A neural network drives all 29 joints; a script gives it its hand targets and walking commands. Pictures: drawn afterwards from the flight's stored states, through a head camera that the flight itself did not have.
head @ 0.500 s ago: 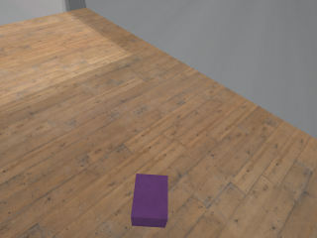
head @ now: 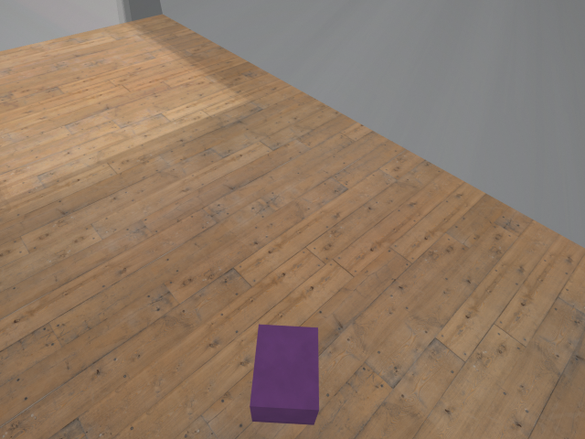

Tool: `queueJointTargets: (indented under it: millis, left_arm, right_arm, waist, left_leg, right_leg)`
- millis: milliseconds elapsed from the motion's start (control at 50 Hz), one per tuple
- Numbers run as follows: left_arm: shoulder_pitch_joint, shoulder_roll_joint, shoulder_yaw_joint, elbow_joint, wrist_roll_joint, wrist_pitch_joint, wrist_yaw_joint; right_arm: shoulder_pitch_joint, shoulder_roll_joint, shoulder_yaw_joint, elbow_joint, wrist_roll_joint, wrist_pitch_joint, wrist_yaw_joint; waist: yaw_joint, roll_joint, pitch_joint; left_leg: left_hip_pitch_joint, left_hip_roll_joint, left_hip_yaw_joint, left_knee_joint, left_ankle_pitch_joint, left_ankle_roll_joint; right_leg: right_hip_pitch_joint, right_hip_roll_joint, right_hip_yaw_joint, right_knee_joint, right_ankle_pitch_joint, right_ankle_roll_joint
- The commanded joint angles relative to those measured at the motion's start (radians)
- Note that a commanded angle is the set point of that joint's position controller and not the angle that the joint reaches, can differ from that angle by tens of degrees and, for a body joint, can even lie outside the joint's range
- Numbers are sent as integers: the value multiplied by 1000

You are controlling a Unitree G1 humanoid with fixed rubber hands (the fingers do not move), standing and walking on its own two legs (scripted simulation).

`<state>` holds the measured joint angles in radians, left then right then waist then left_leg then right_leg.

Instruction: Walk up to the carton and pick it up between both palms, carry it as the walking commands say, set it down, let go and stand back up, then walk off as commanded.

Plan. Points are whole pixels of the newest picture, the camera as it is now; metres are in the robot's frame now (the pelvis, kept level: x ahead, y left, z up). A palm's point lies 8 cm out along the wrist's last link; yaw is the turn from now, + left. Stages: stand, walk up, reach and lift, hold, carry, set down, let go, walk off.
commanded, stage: stand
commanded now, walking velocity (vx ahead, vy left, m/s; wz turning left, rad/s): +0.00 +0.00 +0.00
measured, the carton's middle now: (285, 373) +0.46 -0.01 -0.70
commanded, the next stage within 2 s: reach and lift in 0.54 s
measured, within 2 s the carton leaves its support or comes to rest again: neither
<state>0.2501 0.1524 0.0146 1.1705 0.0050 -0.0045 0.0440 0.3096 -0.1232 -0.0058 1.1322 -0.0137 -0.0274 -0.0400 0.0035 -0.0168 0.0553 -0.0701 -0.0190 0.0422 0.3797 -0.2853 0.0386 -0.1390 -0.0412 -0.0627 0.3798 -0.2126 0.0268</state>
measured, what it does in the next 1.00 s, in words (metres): stands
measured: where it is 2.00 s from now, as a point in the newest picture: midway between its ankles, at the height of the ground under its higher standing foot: outside the picture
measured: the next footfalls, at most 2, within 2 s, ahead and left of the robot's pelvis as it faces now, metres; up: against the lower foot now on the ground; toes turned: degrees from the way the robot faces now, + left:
none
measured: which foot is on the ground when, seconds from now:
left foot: down 0.00-1.00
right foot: down 0.00-1.00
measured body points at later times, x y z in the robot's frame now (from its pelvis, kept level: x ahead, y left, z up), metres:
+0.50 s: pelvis +0.01 +0.00 +0.00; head +0.03 +0.01 +0.45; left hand +0.02 +0.22 -0.17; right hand +0.02 -0.23 -0.15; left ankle -0.05 +0.09 -0.74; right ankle -0.01 -0.14 -0.74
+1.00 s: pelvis -0.03 -0.02 -0.04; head +0.09 -0.01 +0.39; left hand +0.14 +0.22 -0.17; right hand +0.15 -0.22 -0.17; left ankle -0.05 +0.09 -0.74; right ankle +0.00 -0.15 -0.74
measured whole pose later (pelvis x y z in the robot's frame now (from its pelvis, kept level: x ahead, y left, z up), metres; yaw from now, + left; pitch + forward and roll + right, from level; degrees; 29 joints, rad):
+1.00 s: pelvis -0.03 -0.02 -0.04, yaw +1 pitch +18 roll +0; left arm 0.05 0.19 0.09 0.54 0.07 0.42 -0.07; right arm 0.06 -0.10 -0.07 0.48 -0.04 0.44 0.00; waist -0.03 0.00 -0.05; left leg -0.70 -0.02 -0.02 0.78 -0.40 0.01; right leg -0.75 -0.01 0.01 0.77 -0.32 0.02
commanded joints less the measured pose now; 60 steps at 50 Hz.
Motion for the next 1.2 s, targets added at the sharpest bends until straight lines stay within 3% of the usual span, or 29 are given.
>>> queueJointTargets:
  millis: [0,100,120,280,340,400,460,520,540,560,580,600,620,640,680,720,780,800,840,860,900,940,980,1000,1040,1080,1120,1140,1180]
  left_arm:
    - [73,81,9,-19,3,-8,5]
    - [74,87,11,-27,-1,-12,5]
    - [73,94,15,-31,-2,-11,5]
    - [62,96,16,-36,0,-12,4]
    - [66,94,13,-40,0,-13,3]
    - [51,114,16,-46,0,-13,2]
    - [58,118,17,-41,-1,-14,3]
    - [54,119,15,-44,-3,-13,3]
    - [-297,97,-40,-395,-91,22,-4]
    - [-647,145,-24,-590,-41,115,6]
    - [-490,160,-35,-559,-36,191,3]
    - [-447,188,-25,-576,-53,250,-6]
    - [-367,191,-34,-586,-73,332,-4]
    - [-259,171,-50,-587,-57,400,-11]
    - [-130,148,-37,-552,-42,522,-23]
    - [-33,157,9,-523,2,595,-43]
    - [-32,125,17,-605,26,581,-67]
    - [-39,118,22,-611,27,558,-72]
    - [-130,141,68,-693,55,497,-83]
    - [-144,143,89,-707,66,470,-87]
    - [-218,152,110,-734,75,411,-99]
    - [-268,159,125,-752,81,391,-107]
    - [-337,160,131,-803,66,385,-115]
    - [-382,169,133,-851,42,390,-113]
    - [-381,166,148,-834,37,423,-120]
    - [-460,176,149,-863,30,439,-126]
    - [-533,199,136,-821,22,469,-132]
    - [-577,215,129,-818,19,475,-130]
    - [-705,225,135,-772,23,487,-128]
  right_arm:
    - [77,-100,-19,-22,0,-6,-5]
    - [78,-102,-16,-22,0,-8,-7]
    - [82,-110,-16,-21,1,-9,-7]
    - [56,-121,-18,-41,1,-7,-8]
    - [60,-124,-17,-44,2,-6,-8]
    - [57,-133,-18,-53,2,-7,-7]
    - [50,-145,-18,-51,4,-8,-6]
    - [60,-138,-17,-49,2,-9,-6]
    - [-290,-152,-28,-400,91,62,6]
    - [-641,-167,-21,-587,92,153,6]
    - [-522,-216,-4,-583,78,230,-6]
    - [-521,-244,-23,-634,57,295,-5]
    - [-422,-240,-45,-588,56,370,-6]
    - [-350,-221,-28,-578,48,439,-4]
    - [-173,-212,-29,-521,33,560,5]
    - [-77,-183,-16,-513,33,617,21]
    - [-117,-122,-15,-574,12,608,34]
    - [-130,-96,-18,-575,-8,591,41]
    - [-199,-105,-57,-641,-44,534,46]
    - [-201,-93,-64,-662,-50,507,48]
    - [-269,-76,-95,-726,-56,451,43]
    - [-304,-65,-99,-787,-39,433,36]
    - [-359,-71,-127,-836,-28,436,25]
    - [-370,-92,-148,-876,-15,443,18]
    - [-406,-88,-141,-905,4,479,8]
    - [-460,-76,-145,-945,20,500,-2]
    - [-508,-54,-127,-911,31,536,-15]
    - [-538,-49,-132,-919,32,548,-19]
    - [-633,-27,-104,-873,42,565,-28]
  waist:
    - [3,36,26]
    - [1,29,-1]
    - [2,51,-3]
    - [2,27,-2]
    - [-3,12,7]
    - [0,29,1]
    - [4,7,8]
    - [0,45,-6]
    - [74,85,-152]
    - [9,151,-126]
    - [-6,103,-96]
    - [-20,80,-131]
    - [-14,76,-166]
    - [14,42,-220]
    - [1,4,-294]
    - [-11,-3,-305]
    - [-12,35,-333]
    - [-12,22,-314]
    - [-30,72,-380]
    - [-36,43,-395]
    - [-39,54,-410]
    - [-34,23,-438]
    - [-26,85,-504]
    - [-46,33,-542]
    - [-18,32,-580]
    - [-28,24,-614]
    - [-18,32,-544]
    - [-36,20,-538]
    - [-15,47,-470]
  left_leg:
    - [-79,132,-92,-74,326,-4]
    - [-65,136,-88,-60,355,-3]
    - [-76,139,-89,-55,378,-3]
    - [-66,136,-88,-53,370,-3]
    - [-81,131,-82,-53,309,-3]
    - [-91,133,-82,-52,334,-6]
    - [-89,135,-89,-52,340,-6]
    - [-62,139,-85,-47,372,-5]
    - [-494,62,-71,103,-39,-19]
    - [-543,104,-86,76,-185,-10]
    - [-635,113,-92,81,-235,7]
    - [-626,102,-68,72,-153,14]
    - [-523,75,-60,94,-11,-4]
    - [-425,46,-61,135,169,-9]
    - [-328,28,-83,192,420,-9]
    - [-252,5,-106,237,560,17]
    - [-318,-4,-92,204,665,7]
    - [-339,-1,-91,198,653,0]
    - [-339,1,-94,255,713,-24]
    - [-350,-8,-88,283,649,-27]
    - [-450,-8,-94,337,555,-35]
    - [-484,-14,-90,376,486,-37]
    - [-510,-14,-89,426,481,-53]
    - [-492,-13,-88,438,449,-47]
    - [-529,-16,-74,456,347,-38]
    - [-555,-18,-68,462,265,-24]
    - [-618,-17,-65,458,106,-10]
    - [-632,-10,-71,453,37,0]
    - [-699,-6,-61,445,-108,8]
  right_leg:
    - [28,-79,69,-38,173,-42]
    - [38,-81,61,-25,204,-50]
    - [51,-80,64,-15,202,-50]
    - [46,-82,63,-15,224,-53]
    - [39,-90,71,-27,227,-53]
    - [56,-91,69,-10,249,-56]
    - [70,-92,69,-19,274,-54]
    - [55,-87,68,-22,243,-54]
    - [-155,-4,71,162,-71,-100]
    - [-102,12,63,198,-87,-79]
    - [-43,46,14,231,-77,-51]
    - [-122,45,-25,246,-61,-49]
    - [-154,23,5,221,-1,-62]
    - [-170,26,5,216,109,-65]
    - [-143,63,22,247,302,-69]
    - [-198,83,44,252,412,-74]
    - [-135,83,86,247,530,-91]
    - [-162,80,85,251,509,-91]
    - [-231,78,86,292,491,-80]
    - [-241,75,83,308,480,-70]
    - [-322,66,85,369,441,-45]
    - [-362,65,82,406,409,-26]
    - [-382,74,77,454,379,-23]
    - [-379,81,69,461,355,-15]
    - [-350,78,63,476,296,-15]
    - [-348,79,64,479,250,-6]
    - [-360,66,62,474,104,-4]
    - [-370,66,58,476,45,1]
    - [-417,54,59,468,-101,0]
